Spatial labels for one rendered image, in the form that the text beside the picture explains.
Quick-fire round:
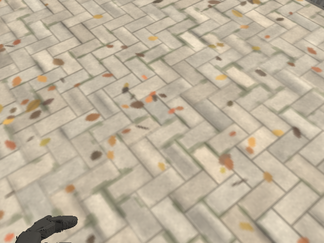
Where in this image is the left robot hand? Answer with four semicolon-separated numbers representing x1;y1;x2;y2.
15;215;78;243

